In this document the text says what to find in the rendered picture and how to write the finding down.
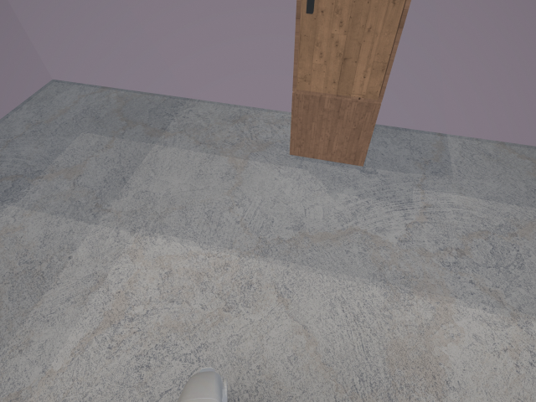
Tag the left robot thigh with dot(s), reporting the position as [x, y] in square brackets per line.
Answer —
[205, 387]

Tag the cupboard door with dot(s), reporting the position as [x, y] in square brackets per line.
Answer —
[345, 45]

